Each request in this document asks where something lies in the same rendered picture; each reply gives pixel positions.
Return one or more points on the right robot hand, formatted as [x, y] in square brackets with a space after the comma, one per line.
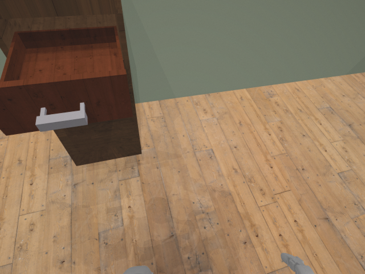
[296, 264]

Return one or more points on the cabinet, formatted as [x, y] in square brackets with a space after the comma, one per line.
[95, 142]

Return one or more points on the drawer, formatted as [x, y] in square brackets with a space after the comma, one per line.
[59, 69]

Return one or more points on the handle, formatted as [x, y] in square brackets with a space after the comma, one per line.
[62, 120]

